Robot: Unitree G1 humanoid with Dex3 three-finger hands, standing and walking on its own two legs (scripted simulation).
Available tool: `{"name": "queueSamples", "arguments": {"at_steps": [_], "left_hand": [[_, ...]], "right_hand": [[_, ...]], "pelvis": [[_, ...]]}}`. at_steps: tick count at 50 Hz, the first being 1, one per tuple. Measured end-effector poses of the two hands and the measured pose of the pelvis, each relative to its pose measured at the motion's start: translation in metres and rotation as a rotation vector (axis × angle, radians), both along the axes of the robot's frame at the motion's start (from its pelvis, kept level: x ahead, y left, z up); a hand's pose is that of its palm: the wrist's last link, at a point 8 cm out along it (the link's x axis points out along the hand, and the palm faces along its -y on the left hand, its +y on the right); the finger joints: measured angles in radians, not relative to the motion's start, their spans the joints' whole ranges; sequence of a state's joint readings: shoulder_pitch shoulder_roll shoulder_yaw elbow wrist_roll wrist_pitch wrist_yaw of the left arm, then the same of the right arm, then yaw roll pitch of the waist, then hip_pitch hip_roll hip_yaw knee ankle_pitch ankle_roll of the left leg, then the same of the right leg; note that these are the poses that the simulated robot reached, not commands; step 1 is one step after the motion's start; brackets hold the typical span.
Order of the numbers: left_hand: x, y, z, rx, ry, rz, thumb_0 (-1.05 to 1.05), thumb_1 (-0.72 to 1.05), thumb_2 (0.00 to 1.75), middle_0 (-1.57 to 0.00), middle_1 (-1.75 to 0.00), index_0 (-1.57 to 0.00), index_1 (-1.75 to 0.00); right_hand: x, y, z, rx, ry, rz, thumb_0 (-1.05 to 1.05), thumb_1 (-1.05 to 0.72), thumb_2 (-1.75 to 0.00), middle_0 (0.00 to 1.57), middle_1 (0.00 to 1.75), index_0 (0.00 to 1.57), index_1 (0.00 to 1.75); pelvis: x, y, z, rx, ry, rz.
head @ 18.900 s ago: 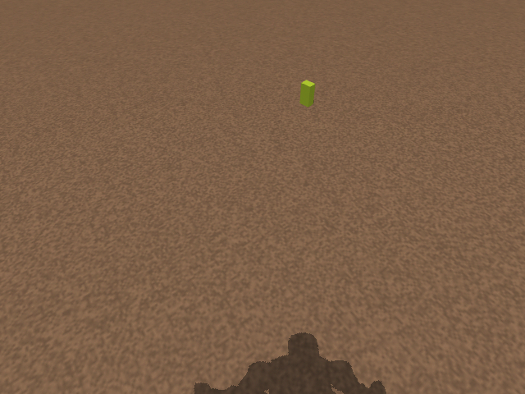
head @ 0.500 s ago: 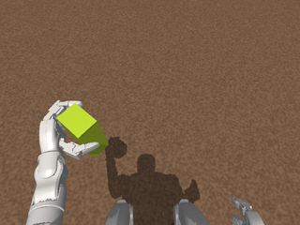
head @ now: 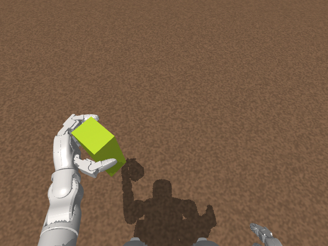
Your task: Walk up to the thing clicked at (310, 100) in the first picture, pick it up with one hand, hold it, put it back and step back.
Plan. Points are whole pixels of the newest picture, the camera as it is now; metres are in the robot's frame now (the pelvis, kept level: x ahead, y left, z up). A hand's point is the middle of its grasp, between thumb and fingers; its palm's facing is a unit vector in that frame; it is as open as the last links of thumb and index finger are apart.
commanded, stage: lift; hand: left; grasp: from the side
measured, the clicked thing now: (102, 149) +0.36 +0.17 +0.02
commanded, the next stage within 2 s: hold in 0.40 s
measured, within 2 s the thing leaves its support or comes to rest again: neither
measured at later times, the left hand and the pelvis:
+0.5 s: hand (95, 143) +0.35 +0.17 +0.07, palm faces +0.19 -0.98 +0.01, open 12.2 cm; pelvis +0.00 -0.01 +0.02, yaw +0 degrees
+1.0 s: hand (92, 145) +0.33 +0.17 +0.08, palm faces +0.20 -0.98 +0.01, open 12.3 cm; pelvis +0.00 -0.01 +0.02, yaw +0 degrees
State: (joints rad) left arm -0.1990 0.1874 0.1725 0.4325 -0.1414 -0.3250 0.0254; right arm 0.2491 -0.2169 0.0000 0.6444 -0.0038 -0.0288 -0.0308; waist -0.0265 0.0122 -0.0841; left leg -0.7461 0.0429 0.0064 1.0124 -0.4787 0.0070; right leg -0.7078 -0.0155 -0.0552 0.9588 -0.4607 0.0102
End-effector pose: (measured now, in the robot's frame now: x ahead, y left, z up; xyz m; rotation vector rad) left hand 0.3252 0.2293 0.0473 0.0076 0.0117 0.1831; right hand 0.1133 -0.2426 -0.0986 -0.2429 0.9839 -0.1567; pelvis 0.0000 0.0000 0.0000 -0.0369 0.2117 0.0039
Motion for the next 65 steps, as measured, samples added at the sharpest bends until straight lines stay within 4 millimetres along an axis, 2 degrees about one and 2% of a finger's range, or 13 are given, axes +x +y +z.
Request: {"name": "queueSamples", "arguments": {"at_steps": [15,31,40,47,56,65], "left_hand": [[-0.002,-0.009,0.016,-0.006,-0.014,0.003,-0.03,-0.61,0.91,-0.57,-0.99,-0.62,-0.98],[-0.015,-0.016,0.025,-0.018,-0.025,0.011,-0.02,-0.61,0.91,-0.57,-0.99,-0.62,-0.98],[-0.024,-0.014,0.029,-0.013,-0.026,0.017,-0.02,-0.61,0.84,-0.60,-0.97,-0.64,-0.96],[-0.023,-0.012,0.036,-0.013,-0.042,0.022,-0.01,-0.61,0.82,-0.60,-0.97,-0.65,-0.96],[-0.024,-0.013,0.032,-0.026,-0.016,0.020,-0.02,-0.61,0.82,-0.60,-0.98,-0.64,-0.96],[-0.022,-0.008,0.036,-0.018,-0.037,0.025,-0.02,-0.61,0.83,-0.60,-0.98,-0.64,-0.97]], "right_hand": [[0.005,-0.005,0.010,0.013,-0.005,0.000,0.00,-0.91,-0.90,0.20,0.30,0.20,0.30],[0.004,-0.011,0.017,0.020,-0.020,-0.001,0.00,-0.91,-0.90,0.20,0.30,0.20,0.30],[0.008,-0.011,0.021,0.022,-0.044,0.004,0.01,-0.92,-0.90,0.20,0.30,0.20,0.30],[0.012,-0.008,0.024,0.025,-0.059,0.008,0.01,-0.92,-0.90,0.20,0.30,0.20,0.30],[0.014,-0.006,0.026,0.029,-0.063,0.009,0.01,-0.92,-0.90,0.20,0.30,0.20,0.30],[0.016,-0.003,0.027,0.027,-0.060,0.009,0.01,-0.93,-0.91,0.20,0.30,0.20,0.30]], "pelvis": [[0.004,-0.004,0.011,0.009,-0.037,0.000],[0.000,-0.011,0.018,0.017,-0.070,0.001],[-0.001,-0.011,0.021,0.019,-0.085,0.002],[-0.001,-0.010,0.023,0.018,-0.093,0.003],[0.001,-0.009,0.024,0.018,-0.096,0.002],[0.004,-0.007,0.025,0.016,-0.098,0.003]]}}
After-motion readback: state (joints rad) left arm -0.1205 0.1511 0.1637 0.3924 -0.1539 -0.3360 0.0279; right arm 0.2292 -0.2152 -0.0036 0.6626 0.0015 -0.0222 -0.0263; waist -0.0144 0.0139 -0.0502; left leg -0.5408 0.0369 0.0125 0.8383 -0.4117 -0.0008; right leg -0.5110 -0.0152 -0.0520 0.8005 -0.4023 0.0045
